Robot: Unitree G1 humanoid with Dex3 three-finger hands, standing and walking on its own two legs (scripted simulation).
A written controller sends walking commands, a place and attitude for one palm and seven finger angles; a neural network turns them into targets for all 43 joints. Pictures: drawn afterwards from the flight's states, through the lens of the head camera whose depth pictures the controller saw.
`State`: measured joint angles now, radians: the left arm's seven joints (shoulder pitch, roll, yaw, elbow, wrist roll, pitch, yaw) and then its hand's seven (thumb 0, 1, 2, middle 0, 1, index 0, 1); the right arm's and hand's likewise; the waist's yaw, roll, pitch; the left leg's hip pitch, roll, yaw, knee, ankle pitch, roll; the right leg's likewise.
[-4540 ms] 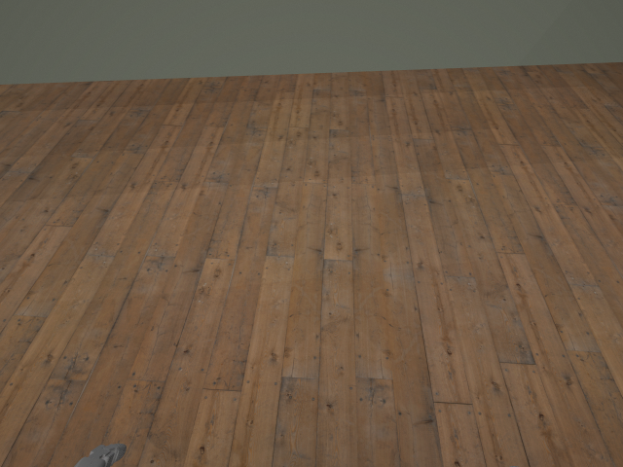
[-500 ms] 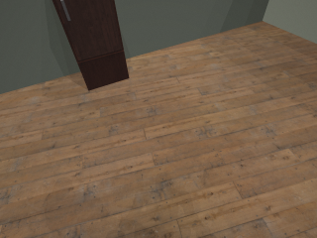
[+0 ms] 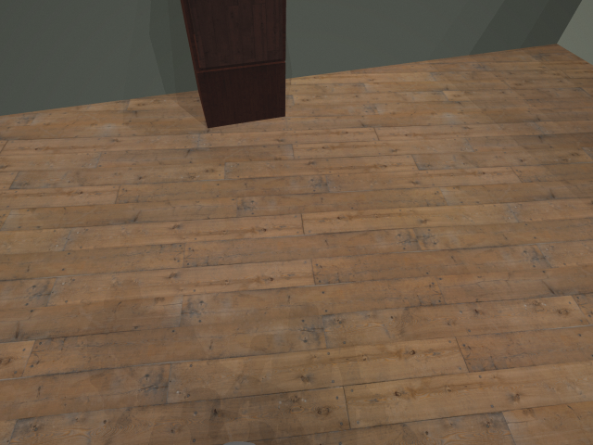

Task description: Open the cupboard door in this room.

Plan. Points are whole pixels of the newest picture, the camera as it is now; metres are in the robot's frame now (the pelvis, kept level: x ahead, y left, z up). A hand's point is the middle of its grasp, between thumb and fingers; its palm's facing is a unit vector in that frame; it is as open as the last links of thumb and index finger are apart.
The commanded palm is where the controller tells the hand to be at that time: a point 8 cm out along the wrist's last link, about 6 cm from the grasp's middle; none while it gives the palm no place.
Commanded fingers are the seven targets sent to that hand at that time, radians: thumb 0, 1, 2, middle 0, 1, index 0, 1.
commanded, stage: turn or walk to find it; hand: left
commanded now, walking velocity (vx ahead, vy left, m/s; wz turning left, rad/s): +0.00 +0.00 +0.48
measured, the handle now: out of the picture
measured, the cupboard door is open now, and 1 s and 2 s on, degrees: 0 0 0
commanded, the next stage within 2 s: stand and wait in 1.48 s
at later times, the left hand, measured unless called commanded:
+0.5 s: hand out of the picture +0.09 +0.25 -0.15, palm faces +0.22 -0.95 -0.23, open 7.4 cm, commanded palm none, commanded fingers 0.00 0.90 0.90 -0.20 -0.30 -0.20 -0.30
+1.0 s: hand out of the picture -0.04 +0.18 -0.15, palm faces +0.48 -0.83 -0.27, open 7.4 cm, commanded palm none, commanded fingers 0.00 0.90 0.90 -0.20 -0.30 -0.20 -0.30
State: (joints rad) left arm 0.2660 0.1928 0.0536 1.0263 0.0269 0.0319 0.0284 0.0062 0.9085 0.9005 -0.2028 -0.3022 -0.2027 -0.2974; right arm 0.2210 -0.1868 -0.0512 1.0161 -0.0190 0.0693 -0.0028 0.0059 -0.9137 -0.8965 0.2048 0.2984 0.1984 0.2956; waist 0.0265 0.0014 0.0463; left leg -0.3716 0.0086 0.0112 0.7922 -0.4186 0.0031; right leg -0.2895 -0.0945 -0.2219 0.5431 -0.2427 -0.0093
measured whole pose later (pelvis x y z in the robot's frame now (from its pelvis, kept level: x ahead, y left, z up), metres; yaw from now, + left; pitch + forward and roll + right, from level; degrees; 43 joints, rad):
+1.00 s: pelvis +0.02 -0.01 +0.01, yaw +28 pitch -1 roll +2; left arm 0.28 0.18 0.02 0.96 0.02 0.01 0.02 0.01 0.91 0.90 -0.20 -0.30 -0.20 -0.30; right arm 0.17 -0.27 -0.08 1.00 -0.02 0.09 0.01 0.01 -0.91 -0.90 0.20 0.30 0.19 0.29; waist 0.02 0.02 0.07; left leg -0.42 0.04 0.00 1.00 -0.41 -0.08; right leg -0.18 -0.10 -0.22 0.51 -0.30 -0.03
